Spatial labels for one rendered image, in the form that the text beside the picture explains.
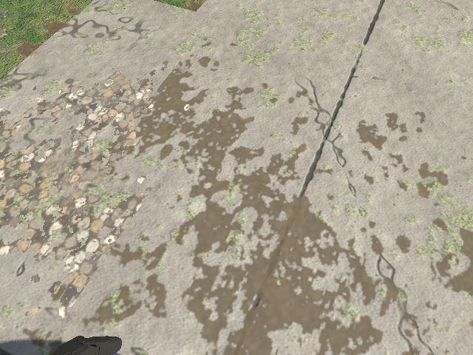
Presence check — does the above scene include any robot left hand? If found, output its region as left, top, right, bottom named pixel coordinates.
left=50, top=336, right=122, bottom=355

